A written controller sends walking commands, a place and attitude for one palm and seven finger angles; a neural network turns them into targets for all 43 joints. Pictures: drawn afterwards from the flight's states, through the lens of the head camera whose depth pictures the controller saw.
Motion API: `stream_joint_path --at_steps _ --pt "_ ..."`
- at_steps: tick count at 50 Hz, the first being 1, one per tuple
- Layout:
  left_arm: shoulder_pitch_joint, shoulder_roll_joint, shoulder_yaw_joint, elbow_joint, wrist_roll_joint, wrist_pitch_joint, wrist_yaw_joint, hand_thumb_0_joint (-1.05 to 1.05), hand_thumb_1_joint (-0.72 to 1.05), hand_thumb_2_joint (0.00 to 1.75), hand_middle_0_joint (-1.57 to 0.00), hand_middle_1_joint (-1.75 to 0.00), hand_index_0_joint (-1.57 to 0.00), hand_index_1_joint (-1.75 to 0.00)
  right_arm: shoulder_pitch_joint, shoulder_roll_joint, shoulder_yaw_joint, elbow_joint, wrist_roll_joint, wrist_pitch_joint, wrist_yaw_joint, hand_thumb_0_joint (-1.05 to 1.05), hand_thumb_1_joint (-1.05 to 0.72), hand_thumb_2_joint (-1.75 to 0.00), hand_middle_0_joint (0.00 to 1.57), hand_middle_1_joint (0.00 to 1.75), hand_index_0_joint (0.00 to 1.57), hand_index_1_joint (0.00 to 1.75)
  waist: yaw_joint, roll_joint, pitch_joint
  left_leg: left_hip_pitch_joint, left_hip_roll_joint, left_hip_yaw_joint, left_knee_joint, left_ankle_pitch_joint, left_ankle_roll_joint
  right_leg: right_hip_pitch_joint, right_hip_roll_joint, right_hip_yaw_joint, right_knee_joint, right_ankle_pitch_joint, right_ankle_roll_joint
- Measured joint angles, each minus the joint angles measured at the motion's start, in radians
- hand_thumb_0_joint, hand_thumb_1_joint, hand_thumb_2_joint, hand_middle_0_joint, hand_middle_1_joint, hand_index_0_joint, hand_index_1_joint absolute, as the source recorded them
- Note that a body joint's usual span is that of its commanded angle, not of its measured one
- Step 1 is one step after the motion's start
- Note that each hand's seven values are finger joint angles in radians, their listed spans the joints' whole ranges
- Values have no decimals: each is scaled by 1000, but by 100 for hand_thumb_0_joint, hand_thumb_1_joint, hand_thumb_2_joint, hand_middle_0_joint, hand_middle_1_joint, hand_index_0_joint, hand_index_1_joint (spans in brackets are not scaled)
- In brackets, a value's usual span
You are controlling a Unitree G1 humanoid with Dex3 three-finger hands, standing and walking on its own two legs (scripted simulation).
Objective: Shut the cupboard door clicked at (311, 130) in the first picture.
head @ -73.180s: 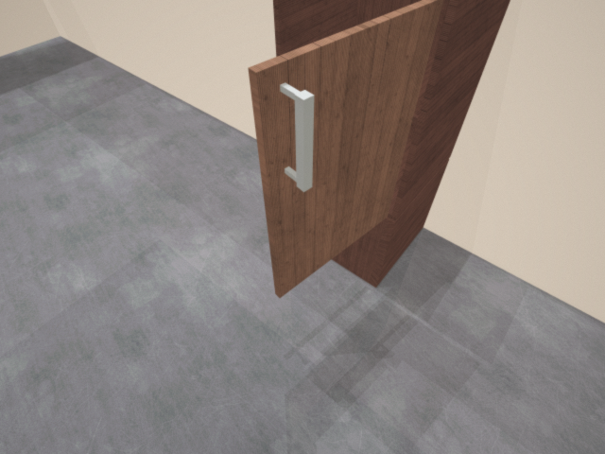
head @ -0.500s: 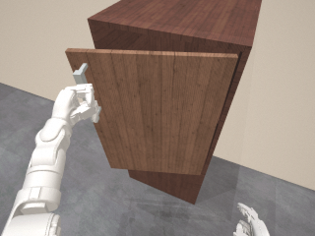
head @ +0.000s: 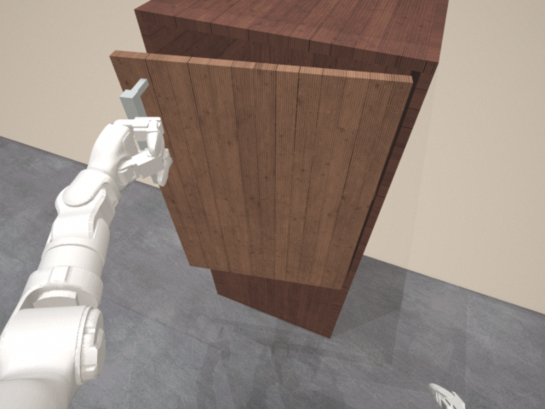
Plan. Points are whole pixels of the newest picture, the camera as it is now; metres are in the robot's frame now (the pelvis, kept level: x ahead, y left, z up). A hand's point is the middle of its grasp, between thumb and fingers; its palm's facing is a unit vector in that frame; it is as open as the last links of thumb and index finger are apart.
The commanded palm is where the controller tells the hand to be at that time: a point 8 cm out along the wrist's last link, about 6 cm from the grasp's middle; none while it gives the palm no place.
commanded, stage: push the door shut along its arc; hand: left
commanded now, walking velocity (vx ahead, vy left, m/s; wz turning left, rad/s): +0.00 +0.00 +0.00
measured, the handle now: (151, 135) +0.50 +0.20 +0.14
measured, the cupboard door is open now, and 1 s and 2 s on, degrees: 12 0 0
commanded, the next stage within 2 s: pull the fist back off the door in 1.06 s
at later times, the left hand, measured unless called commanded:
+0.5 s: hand (211, 131) +0.50 +0.10 +0.15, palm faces -0.40 -0.92 -0.03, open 3.1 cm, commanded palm +0.50 +0.16 +0.15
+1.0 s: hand (223, 122) +0.52 +0.08 +0.15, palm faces -0.44 -0.90 -0.04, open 3.2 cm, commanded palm +0.55 +0.11 +0.15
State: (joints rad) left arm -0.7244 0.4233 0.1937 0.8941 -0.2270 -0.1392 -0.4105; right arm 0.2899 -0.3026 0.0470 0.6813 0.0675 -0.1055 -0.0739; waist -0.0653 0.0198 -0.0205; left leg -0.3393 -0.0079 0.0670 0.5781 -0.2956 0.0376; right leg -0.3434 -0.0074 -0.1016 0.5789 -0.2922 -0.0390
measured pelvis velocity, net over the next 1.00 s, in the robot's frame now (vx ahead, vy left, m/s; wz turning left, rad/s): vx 0.01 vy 0.00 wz -0.01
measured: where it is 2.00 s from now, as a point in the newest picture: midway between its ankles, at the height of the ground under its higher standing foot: outside the picture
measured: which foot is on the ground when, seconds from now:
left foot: down 0.00-1.00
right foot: down 0.00-1.00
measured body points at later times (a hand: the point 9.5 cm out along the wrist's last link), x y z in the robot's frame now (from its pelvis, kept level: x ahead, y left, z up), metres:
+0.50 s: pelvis +0.01 +0.01 -0.01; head +0.08 +0.01 +0.43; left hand +0.51 +0.15 +0.15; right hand +0.01 -0.27 -0.12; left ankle +0.00 +0.10 -0.73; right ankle +0.01 -0.09 -0.73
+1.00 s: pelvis +0.01 +0.00 -0.02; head +0.10 +0.00 +0.42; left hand +0.54 +0.13 +0.16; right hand +0.01 -0.29 -0.13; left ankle +0.00 +0.10 -0.73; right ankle +0.01 -0.09 -0.73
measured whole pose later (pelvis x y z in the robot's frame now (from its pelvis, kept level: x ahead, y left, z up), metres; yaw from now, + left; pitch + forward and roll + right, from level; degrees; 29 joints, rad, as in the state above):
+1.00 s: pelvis +0.01 +0.00 -0.02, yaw -1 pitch +14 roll +0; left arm -1.16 0.46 0.13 1.23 -0.17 -0.16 -0.50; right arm 0.39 -0.32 0.02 0.74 0.01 -0.11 -0.07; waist -0.15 0.02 -0.06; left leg -0.60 0.01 0.07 0.72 -0.36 0.04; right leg -0.60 0.00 -0.10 0.71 -0.35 -0.04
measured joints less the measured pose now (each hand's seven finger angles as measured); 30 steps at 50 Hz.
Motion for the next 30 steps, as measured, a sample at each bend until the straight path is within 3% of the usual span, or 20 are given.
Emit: stream_joint_path --at_steps 8,24,30 --pt "-138 12 -24 136 13 -45 -28 1 90 90 -132 -150 -130 -150 17 -4 1 18 -13 -18 3 1 -90 -90 20 30 20 30 -21 -3 2 -75 -7 1 42 -10 8 -74 -10 0 42 -10 6" --pt "-301 15 2 265 53 -62 -55 1 90 90 -130 -150 -130 -150 98 -11 -16 36 -37 -17 14 1 -90 -90 20 30 20 30 -88 -4 -20 -175 -1 30 89 -41 18 -185 -6 31 88 -27 16" --pt "-333 20 59 304 78 -58 -64 1 89 92 -130 -150 -130 -150 117 -9 -18 29 -46 -2 16 1 -90 -90 20 30 20 30 -110 1 -31 -192 9 44 96 -54 16 -209 4 46 95 -33 16"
